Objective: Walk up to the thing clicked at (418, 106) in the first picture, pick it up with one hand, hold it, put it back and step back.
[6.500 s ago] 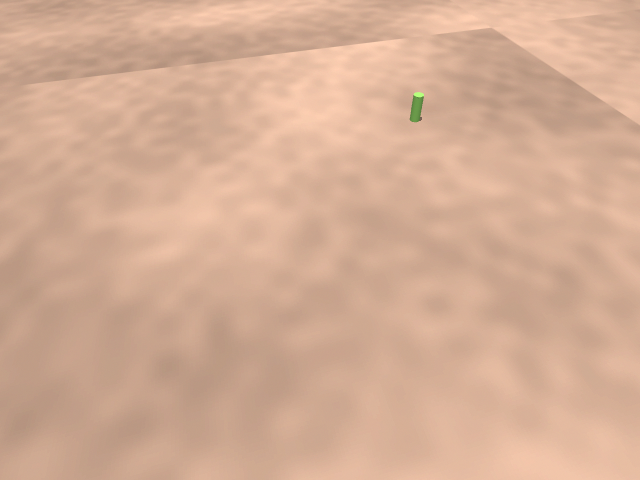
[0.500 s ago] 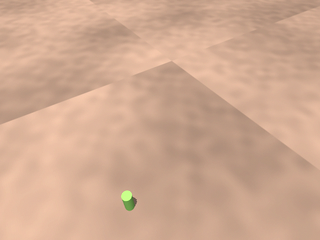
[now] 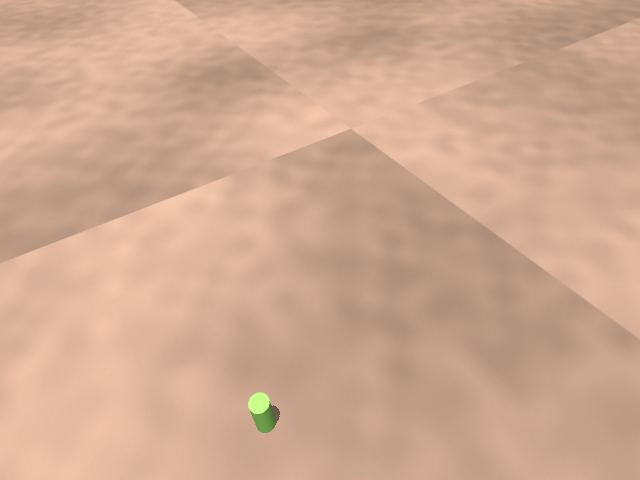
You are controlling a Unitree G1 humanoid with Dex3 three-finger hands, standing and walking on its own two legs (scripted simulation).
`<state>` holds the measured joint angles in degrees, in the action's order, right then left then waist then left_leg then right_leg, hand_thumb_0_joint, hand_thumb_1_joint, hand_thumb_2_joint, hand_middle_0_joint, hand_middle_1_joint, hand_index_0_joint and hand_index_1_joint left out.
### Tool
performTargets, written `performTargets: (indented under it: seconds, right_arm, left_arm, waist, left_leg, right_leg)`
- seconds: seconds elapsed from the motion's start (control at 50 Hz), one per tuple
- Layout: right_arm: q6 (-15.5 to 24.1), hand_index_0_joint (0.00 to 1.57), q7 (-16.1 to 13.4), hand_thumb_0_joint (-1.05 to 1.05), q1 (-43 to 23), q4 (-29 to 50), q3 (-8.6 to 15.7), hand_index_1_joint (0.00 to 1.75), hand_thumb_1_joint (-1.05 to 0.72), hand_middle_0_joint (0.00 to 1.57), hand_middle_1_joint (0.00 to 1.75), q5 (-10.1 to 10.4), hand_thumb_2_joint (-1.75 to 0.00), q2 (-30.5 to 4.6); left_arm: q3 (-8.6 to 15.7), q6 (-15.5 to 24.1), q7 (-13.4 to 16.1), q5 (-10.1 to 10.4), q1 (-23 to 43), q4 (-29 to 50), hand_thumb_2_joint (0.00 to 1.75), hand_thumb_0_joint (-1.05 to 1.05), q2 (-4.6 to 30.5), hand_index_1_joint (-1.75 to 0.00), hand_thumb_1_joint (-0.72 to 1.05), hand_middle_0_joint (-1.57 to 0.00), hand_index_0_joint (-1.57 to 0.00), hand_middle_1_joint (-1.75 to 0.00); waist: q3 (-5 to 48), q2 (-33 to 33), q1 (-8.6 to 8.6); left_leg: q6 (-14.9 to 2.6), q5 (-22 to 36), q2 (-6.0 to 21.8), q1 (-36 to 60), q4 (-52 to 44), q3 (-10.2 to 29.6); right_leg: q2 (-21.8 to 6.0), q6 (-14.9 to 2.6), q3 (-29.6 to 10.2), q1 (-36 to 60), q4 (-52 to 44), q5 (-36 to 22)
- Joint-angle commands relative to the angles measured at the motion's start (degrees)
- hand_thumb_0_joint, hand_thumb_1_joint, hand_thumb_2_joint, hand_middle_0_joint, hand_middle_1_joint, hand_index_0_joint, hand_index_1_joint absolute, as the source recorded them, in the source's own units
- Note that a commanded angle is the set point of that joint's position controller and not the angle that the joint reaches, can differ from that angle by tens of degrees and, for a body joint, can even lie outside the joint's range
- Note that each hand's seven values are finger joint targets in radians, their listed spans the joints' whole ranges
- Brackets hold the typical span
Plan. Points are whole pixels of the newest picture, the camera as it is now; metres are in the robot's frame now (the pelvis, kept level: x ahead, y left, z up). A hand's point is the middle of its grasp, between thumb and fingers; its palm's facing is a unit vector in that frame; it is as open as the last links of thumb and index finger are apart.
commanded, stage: walk up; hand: left
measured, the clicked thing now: (262, 413) +0.46 +0.22 -0.70
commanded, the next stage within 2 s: stand in 0.40 s
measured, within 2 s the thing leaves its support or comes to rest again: neither
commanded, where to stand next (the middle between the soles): +0.10 +0.01 m, yaw +2 degrees
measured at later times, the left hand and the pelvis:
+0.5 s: hand out of the picture +0.09 +0.25 -0.16, palm faces -0.03 -0.94 -0.34, open 7.4 cm; pelvis +0.01 +0.00 +0.00, yaw +0 degrees
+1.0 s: hand out of the picture +0.09 +0.24 -0.16, palm faces -0.02 -0.94 -0.34, open 7.4 cm; pelvis +0.02 -0.01 +0.00, yaw +1 degrees
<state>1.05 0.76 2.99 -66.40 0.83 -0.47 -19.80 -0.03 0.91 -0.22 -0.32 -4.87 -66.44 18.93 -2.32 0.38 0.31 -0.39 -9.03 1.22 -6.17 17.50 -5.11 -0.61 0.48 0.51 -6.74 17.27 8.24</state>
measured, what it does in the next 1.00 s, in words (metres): stands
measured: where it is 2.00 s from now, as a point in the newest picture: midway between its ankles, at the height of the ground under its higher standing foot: outside the picture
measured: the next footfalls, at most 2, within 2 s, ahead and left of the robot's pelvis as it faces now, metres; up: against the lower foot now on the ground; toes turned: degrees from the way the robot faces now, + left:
none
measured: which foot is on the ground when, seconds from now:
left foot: down 0.00-1.00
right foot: down 0.00-1.00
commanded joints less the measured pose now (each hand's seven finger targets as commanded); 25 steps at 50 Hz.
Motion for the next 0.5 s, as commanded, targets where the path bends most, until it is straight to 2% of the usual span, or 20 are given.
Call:
performTargets:
  seconds: [0.0,0.16,0.36,0.4,0.44,0.48]
  right_arm:
    - [1.1,0.2,-0.8,0.0,-2.6,3.5,2.1,0.3,-0.9,0.2,0.3,-0.1,-0.9,-11.7]
    - [1.1,0.2,-0.9,0.0,-2.2,3.9,2.1,0.3,-0.9,0.2,0.3,-0.1,-0.9,-11.7]
    - [1.0,0.2,-0.9,0.0,-0.7,3.6,2.1,0.3,-0.9,0.2,0.3,-0.2,-0.9,-11.9]
    - [0.9,0.2,-1.1,0.0,-0.7,3.5,1.9,0.3,-0.9,0.2,0.3,-0.2,-0.9,-12.1]
    - [1.0,0.2,-1.1,0.0,-0.8,3.4,1.8,0.3,-0.9,0.2,0.3,-0.2,-0.9,-12.1]
    - [0.9,0.2,-1.0,0.0,-0.3,3.3,1.7,0.3,-0.9,0.2,0.3,-0.2,-0.9,-11.9]
  left_arm:
    - [2.3,1.0,0.6,-0.3,2.1,3.1,0.9,0.0,12.1,-0.3,0.9,-0.2,-0.2,-0.3]
    - [2.4,0.9,0.6,-0.3,1.8,3.6,0.9,0.0,12.2,-0.3,0.9,-0.2,-0.2,-0.3]
    - [2.5,0.7,0.5,-0.3,2.4,3.9,0.9,0.0,12.2,-0.3,0.9,-0.2,-0.2,-0.3]
    - [2.3,0.7,0.7,-0.1,2.5,4.1,0.9,0.0,12.7,-0.3,0.9,-0.2,-0.2,-0.3]
    - [2.2,0.8,0.7,-0.1,2.5,4.1,0.9,0.0,12.5,-0.3,0.9,-0.2,-0.2,-0.3]
    - [2.2,0.9,0.8,-0.1,2.3,4.1,0.9,0.0,12.8,-0.3,0.9,-0.2,-0.2,-0.3]
  waist:
    - [4.2,-0.3,-0.38]
    - [5.0,-0.5,-0.19]
    - [3.7,-0.8,-0.6]
    - [4.2,-0.4,-0.69]
    - [4.8,-0.3,-0.55]
    - [4.7,-0.6,-0.73]
  left_leg:
    - [-0.66,2.8,7.3,1.6,-3.6,7.2]
    - [-0.76,4.7,7.4,3.0,-3.1,6.9]
    - [-0.72,1.1,6.9,1.3,-3.5,7.3]
    - [-0.49,-0.2,7.4,0.3,-4.6,7.6]
    - [-0.62,3.6,7.7,1.5,-3.9,7.7]
    - [-0.55,4.0,7.6,1.4,-4.0,7.6]
  right_leg:
    - [-7.0,-1.08,-5.8,-0.5,-3.0,-6.1]
    - [-7.0,-1.16,-5.7,-0.2,-2.7,-7.8]
    - [-6.5,-1.37,-6.1,-0.5,-2.9,-4.8]
    - [-7.2,-1.54,-6.0,0.0,-3.0,-1.8]
    - [-7.4,-1.61,-5.9,0.4,-2.7,-4.4]
    - [-7.3,-1.47,-5.5,0.2,-2.8,-4.2]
